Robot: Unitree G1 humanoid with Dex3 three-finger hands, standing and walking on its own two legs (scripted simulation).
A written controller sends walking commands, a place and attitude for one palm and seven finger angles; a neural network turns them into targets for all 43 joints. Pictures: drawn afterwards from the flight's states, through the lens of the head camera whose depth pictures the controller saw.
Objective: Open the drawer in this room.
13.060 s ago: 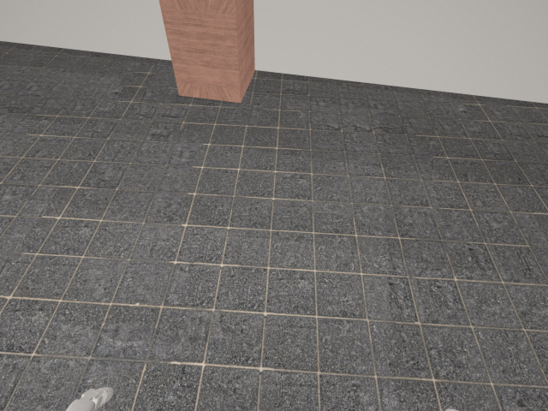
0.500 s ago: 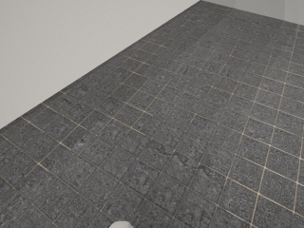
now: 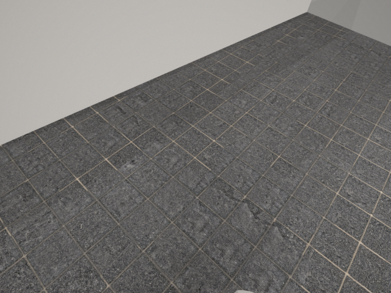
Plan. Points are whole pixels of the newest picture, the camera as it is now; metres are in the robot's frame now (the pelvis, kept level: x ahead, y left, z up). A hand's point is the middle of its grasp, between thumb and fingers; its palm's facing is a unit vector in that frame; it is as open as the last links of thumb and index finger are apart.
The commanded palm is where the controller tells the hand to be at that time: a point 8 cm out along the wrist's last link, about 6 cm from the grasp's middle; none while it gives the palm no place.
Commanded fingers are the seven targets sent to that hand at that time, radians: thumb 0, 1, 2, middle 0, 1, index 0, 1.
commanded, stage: turn or walk to find it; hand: left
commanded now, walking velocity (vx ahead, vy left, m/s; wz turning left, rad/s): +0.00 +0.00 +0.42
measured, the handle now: out of the picture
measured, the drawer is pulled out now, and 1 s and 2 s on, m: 0.00 0.00 0.00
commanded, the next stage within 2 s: none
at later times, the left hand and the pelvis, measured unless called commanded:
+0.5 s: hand out of the picture -0.01 +0.15 -0.16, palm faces +0.26 -0.93 -0.25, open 7.3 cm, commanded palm none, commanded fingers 0.00 0.90 0.90 -0.20 -0.30 -0.20 -0.30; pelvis -0.03 -0.05 +0.00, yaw +15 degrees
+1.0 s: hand out of the picture -0.05 +0.21 -0.16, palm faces +0.45 -0.85 -0.26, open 7.4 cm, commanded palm none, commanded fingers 0.00 0.90 0.90 -0.20 -0.30 -0.20 -0.30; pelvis -0.04 -0.02 +0.00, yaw +26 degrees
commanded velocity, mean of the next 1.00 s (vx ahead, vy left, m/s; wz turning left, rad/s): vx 0.00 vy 0.00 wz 0.42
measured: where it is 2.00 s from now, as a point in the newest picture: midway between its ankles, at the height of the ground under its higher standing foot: outside the picture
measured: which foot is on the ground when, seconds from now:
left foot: down 0.00-0.16, up 0.18-0.60, down 0.62-1.00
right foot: up 0.00-0.14, down 0.16-0.62, up 0.64-1.00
